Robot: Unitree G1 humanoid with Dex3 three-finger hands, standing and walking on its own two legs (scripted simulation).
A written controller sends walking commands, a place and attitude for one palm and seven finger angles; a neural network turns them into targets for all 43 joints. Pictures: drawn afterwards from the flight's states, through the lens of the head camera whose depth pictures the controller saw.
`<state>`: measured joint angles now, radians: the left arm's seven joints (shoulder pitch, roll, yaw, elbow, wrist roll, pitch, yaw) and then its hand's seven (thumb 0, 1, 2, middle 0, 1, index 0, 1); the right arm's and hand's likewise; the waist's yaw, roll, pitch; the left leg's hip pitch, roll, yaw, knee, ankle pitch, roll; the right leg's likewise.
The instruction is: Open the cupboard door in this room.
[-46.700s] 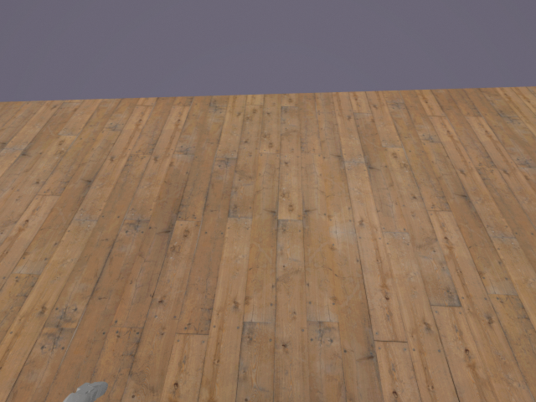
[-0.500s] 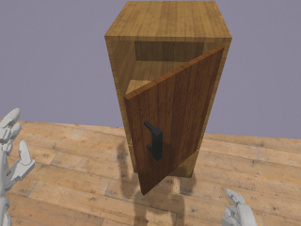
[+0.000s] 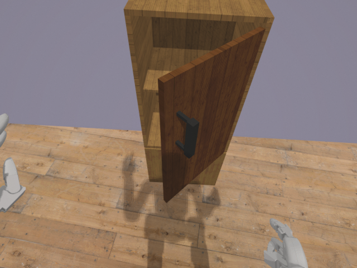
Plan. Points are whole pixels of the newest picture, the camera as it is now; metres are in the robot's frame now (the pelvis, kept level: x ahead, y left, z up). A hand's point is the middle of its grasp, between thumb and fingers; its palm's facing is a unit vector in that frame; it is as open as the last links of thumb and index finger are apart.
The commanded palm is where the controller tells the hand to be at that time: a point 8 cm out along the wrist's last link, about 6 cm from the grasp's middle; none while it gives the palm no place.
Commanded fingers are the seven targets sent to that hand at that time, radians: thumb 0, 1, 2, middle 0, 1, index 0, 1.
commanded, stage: step back with the hand held close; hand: left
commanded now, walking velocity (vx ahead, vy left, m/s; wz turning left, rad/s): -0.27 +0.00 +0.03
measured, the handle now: (185, 135) +0.42 +0.02 +0.05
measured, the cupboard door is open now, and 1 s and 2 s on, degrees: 46 46 46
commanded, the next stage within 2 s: stop stepping back and stand still in 0.44 s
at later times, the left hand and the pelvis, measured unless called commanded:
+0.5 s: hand out of the picture +0.08 +0.28 +0.18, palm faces +0.48 -0.75 -0.46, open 7.4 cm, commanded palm +0.01 +0.31 +0.18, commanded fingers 0.00 0.90 0.90 -0.20 -0.30 -0.20 -0.30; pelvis -0.11 +0.00 -0.01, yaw +2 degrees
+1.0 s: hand out of the picture +0.00 +0.23 +0.17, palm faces +0.34 -0.82 -0.46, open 7.4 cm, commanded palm -0.07 +0.28 +0.18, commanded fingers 0.00 0.90 0.90 -0.20 -0.30 -0.20 -0.30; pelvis -0.23 -0.01 +0.00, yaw -4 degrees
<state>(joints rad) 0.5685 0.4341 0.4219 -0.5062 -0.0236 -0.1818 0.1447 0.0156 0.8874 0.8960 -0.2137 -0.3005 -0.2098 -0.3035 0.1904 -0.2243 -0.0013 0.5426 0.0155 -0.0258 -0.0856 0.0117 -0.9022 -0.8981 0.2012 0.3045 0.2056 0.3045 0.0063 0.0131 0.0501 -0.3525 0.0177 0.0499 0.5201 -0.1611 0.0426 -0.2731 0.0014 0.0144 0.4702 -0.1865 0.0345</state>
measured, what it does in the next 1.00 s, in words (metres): walks backwards: right foot, then left foot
